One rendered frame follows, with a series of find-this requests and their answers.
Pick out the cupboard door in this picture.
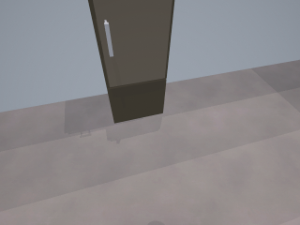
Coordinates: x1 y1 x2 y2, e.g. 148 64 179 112
93 0 173 87

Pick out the handle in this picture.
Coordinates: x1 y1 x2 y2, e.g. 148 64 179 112
104 20 113 57

